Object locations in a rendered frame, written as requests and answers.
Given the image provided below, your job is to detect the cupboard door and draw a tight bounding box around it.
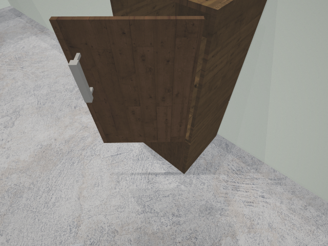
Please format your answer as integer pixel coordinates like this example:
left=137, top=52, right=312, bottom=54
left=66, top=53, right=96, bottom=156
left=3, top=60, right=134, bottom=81
left=49, top=16, right=204, bottom=143

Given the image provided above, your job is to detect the handle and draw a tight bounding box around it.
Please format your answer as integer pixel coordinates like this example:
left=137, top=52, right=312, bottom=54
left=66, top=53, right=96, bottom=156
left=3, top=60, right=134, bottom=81
left=68, top=53, right=94, bottom=103

